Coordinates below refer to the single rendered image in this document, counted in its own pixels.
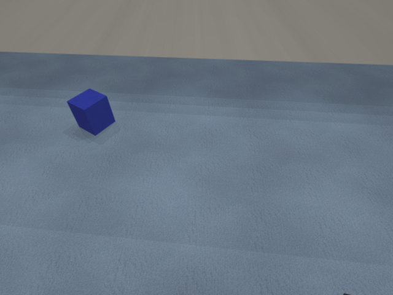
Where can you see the carton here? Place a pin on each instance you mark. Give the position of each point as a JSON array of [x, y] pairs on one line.
[[92, 111]]

